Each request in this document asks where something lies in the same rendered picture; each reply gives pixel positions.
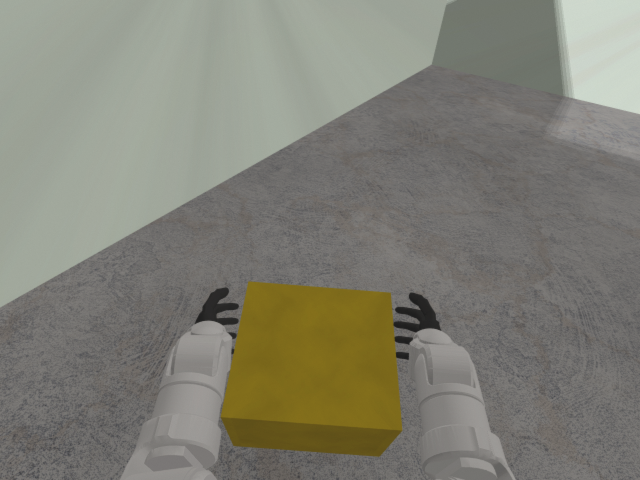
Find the right robot forearm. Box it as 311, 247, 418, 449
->
408, 328, 516, 480

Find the left robot forearm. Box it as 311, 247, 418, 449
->
120, 321, 232, 480

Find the carton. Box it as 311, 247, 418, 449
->
221, 281, 402, 457

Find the left robot hand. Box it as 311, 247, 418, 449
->
195, 287, 239, 354

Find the right robot hand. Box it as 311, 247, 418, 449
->
393, 292, 441, 360

